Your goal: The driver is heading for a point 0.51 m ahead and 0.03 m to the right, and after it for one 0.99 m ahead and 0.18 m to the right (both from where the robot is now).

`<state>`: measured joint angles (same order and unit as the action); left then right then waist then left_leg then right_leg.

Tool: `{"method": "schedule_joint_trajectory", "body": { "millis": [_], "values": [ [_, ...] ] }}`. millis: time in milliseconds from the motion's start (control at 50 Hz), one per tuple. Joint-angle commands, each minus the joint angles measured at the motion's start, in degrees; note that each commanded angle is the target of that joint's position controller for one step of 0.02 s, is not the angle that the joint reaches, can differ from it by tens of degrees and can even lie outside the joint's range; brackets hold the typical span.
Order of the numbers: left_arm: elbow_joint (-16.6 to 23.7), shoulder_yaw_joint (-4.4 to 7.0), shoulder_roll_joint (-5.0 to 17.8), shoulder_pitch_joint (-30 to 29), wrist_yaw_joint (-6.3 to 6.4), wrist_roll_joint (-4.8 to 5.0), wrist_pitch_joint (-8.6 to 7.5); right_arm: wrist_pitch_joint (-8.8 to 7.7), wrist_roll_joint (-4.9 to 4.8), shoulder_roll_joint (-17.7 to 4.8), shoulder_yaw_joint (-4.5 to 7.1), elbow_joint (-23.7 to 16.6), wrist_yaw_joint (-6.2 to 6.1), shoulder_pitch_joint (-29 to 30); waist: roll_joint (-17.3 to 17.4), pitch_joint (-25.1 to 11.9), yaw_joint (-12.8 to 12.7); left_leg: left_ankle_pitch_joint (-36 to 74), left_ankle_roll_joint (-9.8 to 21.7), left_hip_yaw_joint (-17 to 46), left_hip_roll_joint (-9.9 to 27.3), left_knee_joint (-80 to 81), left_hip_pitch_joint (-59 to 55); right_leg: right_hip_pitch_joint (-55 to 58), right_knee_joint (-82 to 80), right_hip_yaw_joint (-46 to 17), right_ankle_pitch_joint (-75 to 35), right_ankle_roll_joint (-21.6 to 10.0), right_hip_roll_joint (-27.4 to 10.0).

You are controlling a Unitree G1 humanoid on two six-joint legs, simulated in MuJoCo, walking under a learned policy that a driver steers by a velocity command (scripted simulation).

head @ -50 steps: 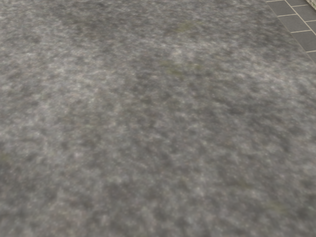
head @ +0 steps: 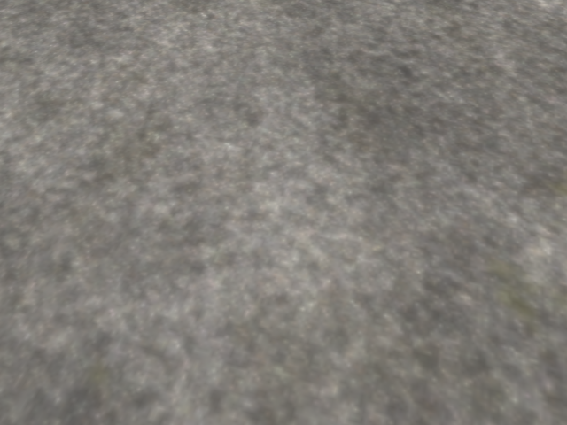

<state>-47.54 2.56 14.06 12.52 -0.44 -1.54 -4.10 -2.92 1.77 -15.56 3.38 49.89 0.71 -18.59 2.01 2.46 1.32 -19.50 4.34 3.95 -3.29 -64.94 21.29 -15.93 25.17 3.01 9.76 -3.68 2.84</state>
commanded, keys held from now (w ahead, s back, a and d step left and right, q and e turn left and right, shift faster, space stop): w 0.50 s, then w+e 0.50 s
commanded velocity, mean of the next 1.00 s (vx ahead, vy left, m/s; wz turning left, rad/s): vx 0.50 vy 0.00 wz -0.13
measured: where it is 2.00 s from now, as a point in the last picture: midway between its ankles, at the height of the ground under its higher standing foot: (336, 264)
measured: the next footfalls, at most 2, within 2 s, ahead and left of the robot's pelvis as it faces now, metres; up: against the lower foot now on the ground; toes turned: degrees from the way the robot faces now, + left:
left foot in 0.38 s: +0.34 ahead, +0.12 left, +0.00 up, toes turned +3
right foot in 0.94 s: +0.62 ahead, -0.07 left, +0.00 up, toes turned -16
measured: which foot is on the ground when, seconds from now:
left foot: up 0.00-0.36, down 0.38-0.96, up 0.98-1.00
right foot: down 0.00-0.38, up 0.40-0.92, down 0.94-1.00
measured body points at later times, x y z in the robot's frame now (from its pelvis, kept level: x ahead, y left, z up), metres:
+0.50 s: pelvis +0.26 +0.05 +0.00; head +0.28 +0.06 +0.45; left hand +0.26 +0.30 -0.15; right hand +0.39 -0.20 -0.11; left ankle +0.30 +0.11 -0.74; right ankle +0.15 -0.08 -0.65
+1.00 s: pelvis +0.51 +0.00 -0.02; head +0.55 -0.01 +0.43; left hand +0.73 +0.21 -0.13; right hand +0.44 -0.24 -0.17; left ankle +0.34 +0.12 -0.67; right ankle +0.58 -0.06 -0.74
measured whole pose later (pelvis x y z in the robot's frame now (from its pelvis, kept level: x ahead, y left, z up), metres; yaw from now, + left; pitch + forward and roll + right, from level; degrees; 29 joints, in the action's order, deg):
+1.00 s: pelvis +0.51 +0.00 -0.02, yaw -13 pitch +1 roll +0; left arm -45.9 3.0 13.6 5.8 -1.9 -1.9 -2.1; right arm -3.7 1.0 -12.6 1.9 54.9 -0.9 -21.6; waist 0.3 3.3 1.3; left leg -25.3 1.2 -8.3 2.1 -57.5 7.7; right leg -25.0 35.0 6.0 10.6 -8.7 4.5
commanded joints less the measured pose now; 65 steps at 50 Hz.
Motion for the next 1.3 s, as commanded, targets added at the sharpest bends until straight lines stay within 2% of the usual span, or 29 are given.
{"method": "schedule_joint_trajectory", "body": {
  "millis": [20, 120, 180, 260, 320, 340, 360, 380, 400, 420, 440, 460, 500, 540, 620, 740, 820, 880, 920, 940, 960, 980, 1000, 1020, 1040, 1060, 1100, 1160, 1300],
  "values": [
    [0.3, 0.97, 4.9, 4.6, -0.27, 0.73, -1.95, 0.48, 0.73, -2.9, 0.38, -2.5, 0.85, -3.5, -7.0, -2.6, 0.3, 2.1, -1.0, 1.0, 4.1, 0.8, 8.7, 8.1, -14.2, -16.8, -11.2, -7.8, -15.2],
    [-2.1, 1.03, 5.4, 9.2, -0.36, 1.18, -2.03, 0.62, 0.75, -1.6, -0.81, -6.5, 1.67, 8.8, -6.2, 0.6, -1.6, 11.0, -3.3, -3.6, 7.9, 11.9, 16.3, 9.6, -18.4, -10.8, -13.6, -8.1, -13.3],
    [-3.4, 1.11, 6.0, 11.8, -0.4, 1.27, -1.93, 0.33, 0.3, -0.1, -1.88, -8.4, 1.91, 15.3, -6.5, 0.9, -3.3, 16.3, -3.7, -6.1, 7.4, 22.3, 13.3, 10.0, -17.9, -7.4, -18.0, -6.9, -11.9],
    [-4.9, 1.22, 7.1, 14.9, -0.11, 0.9, -1.55, 0.05, -0.11, -1.0, -2.08, -9.9, 1.55, 20.2, -6.7, 1.2, -4.6, 16.3, -2.5, -7.4, 5.9, 29.8, 10.4, 14.5, -15.4, -7.3, -22.3, -6.4, -14.1],
    [-5.6, 1.39, 8.0, 14.3, 0.37, 0.61, -0.99, -0.4, 0.1, -2.2, -1.57, -9.7, 0.99, 18.4, -6.9, 0.5, -2.7, 10.8, -0.1, -7.8, 4.0, 33.8, 5.3, 18.1, -9.9, -7.3, -31.8, -5.5, -15.8],
    [-5.8, 1.45, 8.4, 13.9, 0.49, 0.68, -0.76, -0.71, 0.35, -2.8, -1.13, -8.2, 0.63, 14.0, -6.6, -1.8, -0.7, 9.9, 0.9, -8.3, 2.4, 36.4, -0.6, 18.5, -4.2, -6.3, -38.1, -4.8, -15.1],
    [-5.9, 1.23, 7.9, 13.7, 0.5, 0.91, -0.48, -1.31, 0.89, -4.0, -0.43, -5.3, 0.12, 5.8, -4.6, -6.3, 2.8, 11.5, 2.5, -8.5, 1.5, 39.8, -11.5, 16.0, 5.5, -4.1, -39.2, -3.7, -12.8],
    [-4.2, 0.6, 6.3, 12.8, 0.5, 1.27, -0.55, -1.84, 2.11, -7.6, 0.69, -3.2, -0.59, -4.2, -0.8, -12.8, 6.6, 7.8, 5.4, 1.4, 10.9, 40.4, -25.8, 5.9, 19.8, -2.1, -25.3, -2.5, -10.5],
    [-2.2, -0.79, -0.1, 18.0, 0.19, 2.7, -0.55, -1.56, 2.67, -13.5, 2.16, -2.7, -0.93, -7.7, 12.3, -18.7, 4.3, 4.7, 12.2, 27.4, 27.4, 44.9, -40.2, -14.4, 39.9, 2.1, 12.9, 0.2, -0.8],
    [-3.3, 1.03, 6.8, 16.1, 0.69, 1.0, -0.05, -0.72, -0.3, -11.4, 2.13, -2.5, -0.58, -6.3, 6.6, -17.1, 4.5, 3.3, 13.5, 33.6, 27.3, 48.5, -36.3, -19.9, 46.3, -4.3, 19.4, -0.5, -1.0],
    [-2.2, 1.3, 6.7, 12.0, 0.46, 0.73, -0.09, -0.63, -0.81, -8.0, 1.2, -3.0, -0.38, -0.8, 3.4, -8.5, 2.2, 4.3, 12.0, 24.3, 24.3, 49.2, -29.2, -22.1, 46.7, -5.7, 14.9, -1.0, -4.0],
    [-1.8, 0.87, 5.2, 9.6, 0.05, 0.81, -0.35, -1.06, -0.71, -4.9, 0.44, -3.2, -0.1, 2.2, 1.5, -4.6, 1.0, 8.8, 10.6, 18.1, 21.4, 51.4, -22.6, -20.7, 43.6, -5.8, 11.2, -0.9, -5.8],
    [-2.4, 0.82, 4.2, 9.9, -0.53, -0.17, 0.8, -1.81, -0.8, -2.5, -0.26, -2.2, -0.37, 3.9, 2.7, -1.9, -2.0, 14.5, 7.2, 10.1, 16.5, 54.4, -15.2, -15.7, 38.5, -5.1, 8.3, 0.2, -8.0],
    [-3.3, 0.7, 2.9, 10.8, -1.2, -0.25, 2.0, -2.82, -0.74, -3.0, -0.13, -1.2, -0.52, 2.3, 1.9, -2.4, -2.8, 18.9, 7.0, 6.2, 16.0, 56.1, -13.9, -14.2, 38.0, -5.0, 6.6, 0.9, -7.3],
    [-1.3, 1.0, 2.9, 3.5, -1.74, -0.03, 2.91, -3.59, -0.88, -3.9, 0.19, 0.8, -0.7, -1.3, 1.1, 0.9, -1.9, 18.7, 6.0, 0.1, 15.8, 59.6, -14.9, -21.7, 34.2, -6.3, -1.1, 1.9, -7.8],
    [2.2, 0.12, 1.5, -6.8, -2.21, -0.07, 2.58, -3.65, -0.88, -3.5, -0.25, 2.6, -1.18, -4.4, 1.1, 3.0, 0.2, 26.9, 3.8, -8.4, 14.7, 59.2, -18.7, -23.0, 20.3, -2.4, -10.8, 1.9, -6.8],
    [5.2, -0.5, 1.1, -12.8, -2.7, -0.3, 2.29, -3.1, -0.61, -4.1, -0.25, 4.8, -2.02, -8.3, 1.2, 4.0, 2.0, 36.7, 3.2, -11.8, 16.5, 55.5, -25.9, -22.5, 12.5, 2.3, -8.1, -0.4, -5.6],
    [5.2, -0.03, 2.1, -10.0, -2.46, -0.47, 2.32, -2.43, -0.35, -6.0, 0.07, 5.0, -2.6, -7.2, 3.2, 1.2, -0.2, 59.1, 2.3, -14.6, 17.5, 46.3, -29.6, -15.8, 10.0, 5.8, -0.5, -3.9, -1.5],
    [2.9, 1.18, 4.2, -0.9, -2.0, -0.72, 2.02, -1.5, -0.16, -7.7, 0.56, 4.7, -2.78, -6.2, 4.0, -4.6, -4.2, 67.4, 2.0, -16.0, 17.7, 30.9, -29.0, -4.9, 7.8, 6.7, 4.1, -6.9, 2.4],
    [0.3, 2.38, 6.3, 7.8, -1.57, -1.3, 1.59, -1.17, -0.5, -8.1, 0.66, 3.9, -2.7, -5.2, 2.1, -9.2, -8.5, 58.5, 0.9, -16.9, 16.7, 17.9, -22.0, 7.8, 3.2, 3.6, 2.2, -9.1, 2.1],
    [-0.7, 4.45, 12.5, 14.6, -0.59, -1.83, 1.69, -1.57, -1.35, -5.1, -0.1, 1.0, -2.15, -5.3, -5.7, -15.5, -10.4, 34.1, -1.3, -17.8, 12.8, -1.9, -5.0, 24.2, 1.6, -15.1, 7.2, -14.4, -11.4],
    [0.4, 5.33, 16.3, 11.3, -0.62, -0.32, 2.26, -2.18, -1.55, -3.3, -0.06, -2.5, -1.22, -4.6, -14.5, -18.8, -6.6, -11.1, -3.6, -10.1, -0.3, -19.0, 15.2, 33.8, -6.7, -46.1, -0.5, -22.5, -23.9],
    [0.0, 5.18, 14.8, 10.5, -0.41, 1.16, 2.83, -2.68, -0.53, -5.5, 0.18, -3.6, -0.9, 1.5, -5.3, -13.9, -7.7, -6.1, -3.0, -1.3, 4.1, -19.3, 21.2, 30.8, -7.8, -39.4, -1.9, -21.1, -21.8],
    [-0.1, 4.44, 11.9, 7.6, -0.03, 1.31, 2.84, -3.41, -1.12, -4.7, -0.21, -4.5, -0.66, 3.2, -3.2, -7.2, -5.9, -1.3, -2.9, -1.5, 6.7, -15.0, 21.5, 23.2, -9.0, -32.2, -4.5, -18.9, -20.5],
    [0.0, 3.67, 9.0, 5.2, 0.08, 1.16, 2.72, -3.52, -1.05, -4.5, -0.14, -4.0, -0.72, 2.6, 0.2, -2.7, -3.1, 0.7, -3.1, -1.8, 8.5, -8.9, 18.4, 15.6, -10.6, -27.0, -9.5, -15.9, -17.4],
    [0.1, 3.21, 7.6, 3.5, 0.34, 1.43, 2.36, -2.63, -0.01, -4.3, -0.12, -4.2, -0.76, 2.5, 0.1, -1.0, -1.2, 0.9, -4.0, -1.6, 9.5, -5.2, 15.1, 10.6, -11.3, -23.2, -13.5, -14.3, -14.5],
    [0.4, 2.85, 7.2, 3.0, 0.31, 1.66, 1.33, -0.41, 1.18, -3.3, -0.29, -4.1, -0.33, 0.7, -1.7, -2.2, 0.5, 1.3, -5.5, -2.3, 9.6, -1.3, 10.9, 6.8, -12.3, -19.2, -18.3, -13.6, -11.5],
    [0.0, 3.41, 9.6, 5.7, 0.13, 1.65, 0.56, 0.88, 1.14, -2.7, -0.44, -6.4, 0.07, 4.9, -3.1, -1.5, -0.1, 6.0, -7.3, -3.9, 9.6, 5.3, 13.0, 5.1, -13.6, -17.4, -18.8, -12.9, -9.3],
    [-0.4, 3.65, 10.2, 13.4, 0.43, 1.36, 1.07, 0.58, 0.36, -3.0, -1.12, -11.9, 0.63, 19.8, -5.5, -0.4, -5.9, 17.7, -7.7, -3.7, 7.1, 22.9, 17.9, 13.0, -11.2, -20.2, -19.7, -9.8, -8.3]
  ]
}}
